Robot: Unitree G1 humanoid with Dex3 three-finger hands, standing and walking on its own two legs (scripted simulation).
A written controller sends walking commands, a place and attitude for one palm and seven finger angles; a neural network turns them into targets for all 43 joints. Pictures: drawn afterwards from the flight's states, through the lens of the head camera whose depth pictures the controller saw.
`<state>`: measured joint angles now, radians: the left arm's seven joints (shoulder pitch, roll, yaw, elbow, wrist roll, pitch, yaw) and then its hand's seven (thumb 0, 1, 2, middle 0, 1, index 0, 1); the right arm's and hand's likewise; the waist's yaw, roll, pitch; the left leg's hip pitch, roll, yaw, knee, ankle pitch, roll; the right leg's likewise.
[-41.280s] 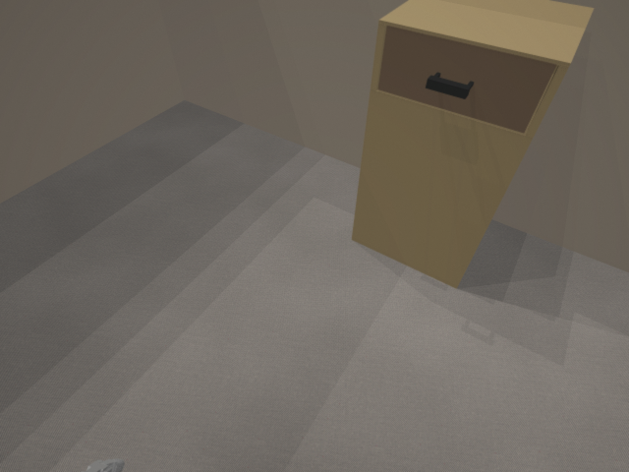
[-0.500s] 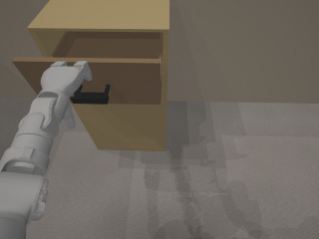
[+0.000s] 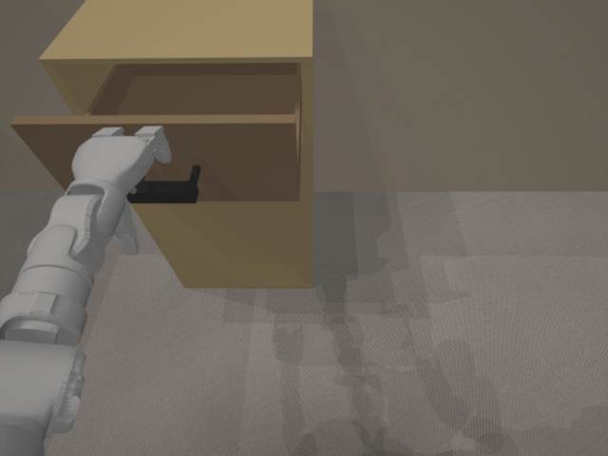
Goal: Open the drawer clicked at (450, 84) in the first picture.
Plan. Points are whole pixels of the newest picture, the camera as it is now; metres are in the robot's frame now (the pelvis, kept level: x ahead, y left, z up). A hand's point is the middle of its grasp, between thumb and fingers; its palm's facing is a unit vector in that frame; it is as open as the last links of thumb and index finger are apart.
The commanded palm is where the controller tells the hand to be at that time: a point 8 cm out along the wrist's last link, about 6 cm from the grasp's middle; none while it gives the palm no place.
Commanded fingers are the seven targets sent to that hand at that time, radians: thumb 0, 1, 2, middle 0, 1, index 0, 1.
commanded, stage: move the hooked fingers above the handle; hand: left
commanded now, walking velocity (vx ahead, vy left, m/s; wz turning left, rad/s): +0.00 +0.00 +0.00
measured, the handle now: (165, 181) +0.52 +0.23 +0.03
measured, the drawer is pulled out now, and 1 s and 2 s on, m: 0.16 0.16 0.16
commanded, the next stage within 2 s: lower the fingers behind the handle in 0.14 s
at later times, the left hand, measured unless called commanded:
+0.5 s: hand (132, 201) +0.44 +0.25 +0.07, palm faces -0.07 -0.03 -1.00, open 13.8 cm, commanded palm +0.43 +0.25 +0.13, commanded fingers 0.00 -0.50 0.30 -0.30 -1.20 -0.30 -1.20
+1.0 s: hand (141, 207) +0.45 +0.24 +0.05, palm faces -0.04 -0.02 -1.00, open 13.8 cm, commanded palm +0.43 +0.25 +0.10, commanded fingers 0.00 -0.50 0.30 -0.30 -1.20 -0.30 -1.20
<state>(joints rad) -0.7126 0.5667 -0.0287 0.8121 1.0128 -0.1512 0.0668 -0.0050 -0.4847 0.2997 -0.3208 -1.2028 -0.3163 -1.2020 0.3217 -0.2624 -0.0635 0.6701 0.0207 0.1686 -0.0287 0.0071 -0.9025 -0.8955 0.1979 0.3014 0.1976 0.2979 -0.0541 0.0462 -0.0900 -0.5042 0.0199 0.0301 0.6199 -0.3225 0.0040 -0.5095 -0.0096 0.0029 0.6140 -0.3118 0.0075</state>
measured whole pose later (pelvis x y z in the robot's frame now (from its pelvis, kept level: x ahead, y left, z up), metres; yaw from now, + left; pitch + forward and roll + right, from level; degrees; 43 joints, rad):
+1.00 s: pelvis -0.01 +0.01 -0.01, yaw +0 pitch +15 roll -1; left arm -0.74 0.55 -0.01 0.93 1.08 -0.19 0.20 0.00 -0.49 0.30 -0.31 -1.21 -0.32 -1.20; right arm 0.33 -0.26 -0.06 0.68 0.00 0.14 -0.03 0.01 -0.90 -0.90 0.20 0.30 0.20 0.30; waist -0.08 0.03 -0.11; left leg -0.63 0.02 0.03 0.72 -0.35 0.01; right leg -0.63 -0.01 0.01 0.70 -0.33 0.01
